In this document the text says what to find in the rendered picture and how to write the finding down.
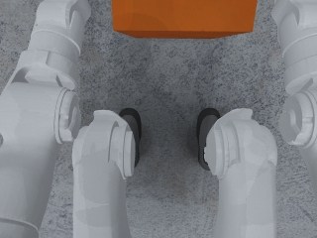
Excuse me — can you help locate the right robot forearm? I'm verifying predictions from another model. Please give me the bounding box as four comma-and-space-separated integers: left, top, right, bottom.
270, 0, 317, 95

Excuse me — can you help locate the right robot shin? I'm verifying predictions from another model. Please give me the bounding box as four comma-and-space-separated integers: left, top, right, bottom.
204, 108, 278, 169

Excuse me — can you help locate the left robot foot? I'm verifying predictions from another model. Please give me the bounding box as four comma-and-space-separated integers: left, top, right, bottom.
119, 108, 142, 168

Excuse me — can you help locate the carton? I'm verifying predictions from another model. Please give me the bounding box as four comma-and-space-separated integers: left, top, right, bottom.
111, 0, 258, 39

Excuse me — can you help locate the robot left upper arm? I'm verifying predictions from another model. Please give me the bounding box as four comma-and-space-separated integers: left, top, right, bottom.
0, 81, 81, 238

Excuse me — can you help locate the robot right upper arm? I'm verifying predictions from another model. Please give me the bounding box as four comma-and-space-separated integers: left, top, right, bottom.
278, 89, 317, 203

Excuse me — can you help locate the left robot forearm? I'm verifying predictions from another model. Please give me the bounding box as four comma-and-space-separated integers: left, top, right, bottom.
0, 0, 91, 134

